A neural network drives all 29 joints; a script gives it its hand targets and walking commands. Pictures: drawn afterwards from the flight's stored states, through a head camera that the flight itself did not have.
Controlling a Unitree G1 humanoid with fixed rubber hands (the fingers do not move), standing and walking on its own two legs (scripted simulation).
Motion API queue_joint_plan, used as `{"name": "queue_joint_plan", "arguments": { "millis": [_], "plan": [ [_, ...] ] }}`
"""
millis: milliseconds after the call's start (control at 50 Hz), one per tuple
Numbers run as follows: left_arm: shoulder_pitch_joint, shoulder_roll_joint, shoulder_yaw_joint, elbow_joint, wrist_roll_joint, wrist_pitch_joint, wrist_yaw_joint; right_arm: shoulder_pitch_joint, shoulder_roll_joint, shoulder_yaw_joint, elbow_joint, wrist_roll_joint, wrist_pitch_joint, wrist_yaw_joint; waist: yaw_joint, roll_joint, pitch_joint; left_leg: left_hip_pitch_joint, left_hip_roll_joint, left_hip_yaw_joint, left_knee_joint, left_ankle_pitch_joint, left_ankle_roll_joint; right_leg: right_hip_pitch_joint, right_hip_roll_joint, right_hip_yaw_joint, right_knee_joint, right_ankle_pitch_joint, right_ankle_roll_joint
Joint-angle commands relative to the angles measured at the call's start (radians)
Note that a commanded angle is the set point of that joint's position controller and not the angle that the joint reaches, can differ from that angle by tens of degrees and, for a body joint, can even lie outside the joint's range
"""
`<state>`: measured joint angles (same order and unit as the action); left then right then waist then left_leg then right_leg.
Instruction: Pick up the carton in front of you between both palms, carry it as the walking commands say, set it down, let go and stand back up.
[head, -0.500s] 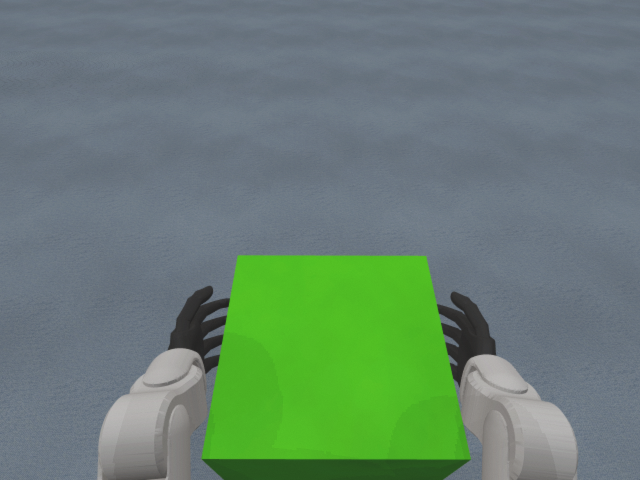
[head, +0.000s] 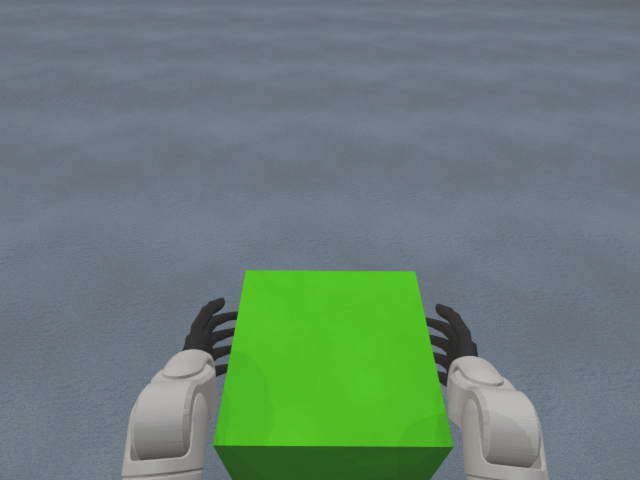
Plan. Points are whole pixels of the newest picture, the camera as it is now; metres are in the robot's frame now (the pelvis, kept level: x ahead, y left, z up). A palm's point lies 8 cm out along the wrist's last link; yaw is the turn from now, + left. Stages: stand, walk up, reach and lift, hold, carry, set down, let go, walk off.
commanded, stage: carry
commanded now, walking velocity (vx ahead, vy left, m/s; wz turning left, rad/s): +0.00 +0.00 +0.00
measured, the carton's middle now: (329, 394) +0.25 +0.00 -0.01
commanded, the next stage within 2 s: hold in 0.60 s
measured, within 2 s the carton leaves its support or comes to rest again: neither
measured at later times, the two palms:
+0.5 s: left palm (203, 365) +0.26 +0.15 +0.04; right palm (448, 371) +0.26 -0.15 +0.03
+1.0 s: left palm (192, 376) +0.25 +0.17 +0.02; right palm (431, 367) +0.27 -0.13 +0.02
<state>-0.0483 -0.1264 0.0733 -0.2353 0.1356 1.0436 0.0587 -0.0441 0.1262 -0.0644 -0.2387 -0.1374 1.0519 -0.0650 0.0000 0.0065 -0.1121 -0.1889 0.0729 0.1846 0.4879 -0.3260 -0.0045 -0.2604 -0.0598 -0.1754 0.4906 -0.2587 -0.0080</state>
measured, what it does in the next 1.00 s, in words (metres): shifts its weight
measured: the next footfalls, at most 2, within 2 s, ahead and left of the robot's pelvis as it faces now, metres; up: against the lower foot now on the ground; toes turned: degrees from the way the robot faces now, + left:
none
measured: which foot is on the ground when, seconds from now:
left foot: down 0.00-1.00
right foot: down 0.00-1.00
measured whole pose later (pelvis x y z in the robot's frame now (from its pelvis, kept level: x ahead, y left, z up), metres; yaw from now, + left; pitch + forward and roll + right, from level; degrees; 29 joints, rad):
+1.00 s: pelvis -0.06 -0.01 +0.00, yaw +7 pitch -6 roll +0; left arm -0.52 -0.18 0.45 0.51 0.40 0.57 -0.05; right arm -0.50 0.19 -0.45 0.47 -0.40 0.60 0.03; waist -0.03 0.01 0.11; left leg -0.20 -0.02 -0.05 0.54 -0.25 0.00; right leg -0.20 0.01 0.03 0.52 -0.22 0.01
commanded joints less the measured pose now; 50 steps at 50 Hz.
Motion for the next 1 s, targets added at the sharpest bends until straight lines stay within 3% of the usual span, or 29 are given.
{"name": "queue_joint_plan", "arguments": {
  "millis": [0, 220, 320, 460, 580, 600, 620, 660, 680, 700, 740, 760, 800, 880, 980],
  "plan": [
    [-0.385, -0.683, -0.529, -0.016, -0.205, -0.070, -0.143, -0.401, 0.674, 0.524, -0.025, 0.205, -0.079, 0.149, -0.001, -0.004, -0.140, 0.003, 0.104, -0.091, -0.079, 0.237, 0.010, 0.079, -0.108, 0.103, -0.061, 0.271, -0.009],
    [-0.487, -0.701, -0.415, 0.256, -0.116, -0.311, -0.194, -0.510, 0.695, 0.408, 0.245, 0.120, -0.320, 0.201, 0.000, -0.002, -0.167, -0.003, 0.101, -0.096, -0.086, 0.199, 0.013, 0.072, -0.106, 0.103, -0.066, 0.227, -0.009],
    [-0.561, -0.774, -0.425, 0.333, -0.118, -0.407, -0.223, -0.582, 0.764, 0.421, 0.323, 0.118, -0.417, 0.231, -0.001, -0.001, -0.190, 0.002, 0.100, -0.099, -0.081, 0.203, 0.013, 0.080, -0.106, 0.103, -0.060, 0.229, -0.008],
    [-0.553, -0.878, -0.507, 0.283, -0.160, -0.377, -0.245, -0.578, 0.873, 0.505, 0.272, 0.165, -0.389, 0.251, -0.001, -0.005, -0.232, 0.020, 0.100, -0.096, -0.057, 0.271, 0.014, 0.094, -0.110, 0.102, -0.039, 0.288, -0.005],
    [-0.517, -0.856, -0.471, 0.296, -0.140, -0.337, -0.245, -0.542, 0.847, 0.466, 0.286, 0.143, -0.347, 0.249, 0.000, -0.003, -0.211, 0.010, 0.101, -0.096, -0.052, 0.289, 0.014, 0.080, -0.111, 0.099, -0.035, 0.303, -0.002],
    [-0.399, -0.873, -0.430, 0.303, -0.131, -0.336, -0.249, -0.417, 0.858, 0.450, 0.267, 0.143, -0.341, 0.250, 0.001, 0.041, -0.088, 0.078, -0.139, -0.272, -0.118, 0.603, 0.026, 0.288, 0.146, 0.245, -0.077, 0.557, -0.015],
    [-0.398, -0.842, -0.421, 0.272, -0.111, -0.354, -0.236, -0.450, 0.810, 0.453, 0.207, 0.137, -0.357, 0.251, 0.021, 0.048, -0.150, 0.132, -0.134, -0.295, -0.129, 0.638, 0.023, 0.330, 0.137, 0.264, -0.080, 0.636, -0.011],
    [-0.442, -0.837, -0.404, 0.279, -0.089, -0.365, -0.231, -0.506, 0.831, 0.452, 0.214, 0.135, -0.363, 0.255, 0.019, 0.001, -0.156, 0.190, -0.137, -0.287, -0.124, 0.631, 0.022, 0.300, 0.145, 0.262, -0.100, 0.564, 0.006],
    [-0.444, -0.833, -0.404, 0.276, -0.096, -0.367, -0.234, -0.505, 0.825, 0.453, 0.218, 0.135, -0.365, 0.255, 0.013, -0.003, -0.160, 0.197, -0.146, -0.280, -0.130, 0.609, 0.015, 0.319, 0.151, 0.262, -0.111, 0.552, 0.013],
    [-0.455, -0.848, -0.402, 0.299, -0.097, -0.372, -0.229, -0.545, 0.819, 0.465, 0.226, 0.140, -0.369, 0.262, 0.026, 0.017, -0.146, 0.219, -0.156, -0.273, -0.165, 0.470, 0.018, 0.295, 0.156, 0.254, -0.117, 0.465, 0.018],
    [-0.565, -0.868, -0.440, 0.306, -0.114, -0.374, -0.247, -0.575, 0.849, 0.436, 0.255, 0.127, -0.376, 0.265, -0.019, -0.002, -0.108, 0.201, -0.154, -0.272, -0.155, 0.429, 0.008, 0.253, 0.169, 0.242, -0.129, 0.344, 0.009],
    [-0.604, -0.866, -0.437, 0.323, -0.118, -0.378, -0.256, -0.595, 0.851, 0.412, 0.285, 0.113, -0.379, 0.262, -0.029, -0.006, -0.101, 0.208, -0.155, -0.272, -0.142, 0.419, 0.002, 0.225, 0.170, 0.242, -0.132, 0.317, 0.005],
    [-0.697, -0.859, -0.398, 0.396, -0.103, -0.388, -0.272, -0.653, 0.856, 0.347, 0.374, 0.078, -0.388, 0.260, -0.042, -0.003, -0.071, 0.163, -0.156, -0.264, -0.139, 0.280, 0.002, 0.208, 0.165, 0.237, -0.133, 0.206, -0.001],
    [-0.890, -0.882, -0.221, 0.655, -0.010, -0.442, -0.307, -0.841, 0.880, 0.169, 0.629, -0.017, -0.433, 0.281, -0.050, -0.001, 0.028, 0.013, -0.152, -0.252, -0.111, -0.001, 0.019, 0.149, 0.149, 0.219, -0.108, -0.028, -0.012],
    [-1.000, -0.780, 0.075, 0.877, 0.162, -0.533, -0.282, -1.005, 0.788, -0.065, 0.823, -0.151, -0.513, 0.273, -0.021, 0.001, 0.081, -0.124, -0.163, -0.238, -0.030, -0.065, 0.038, 0.041, 0.148, 0.205, -0.033, -0.094, -0.014]
  ]
}}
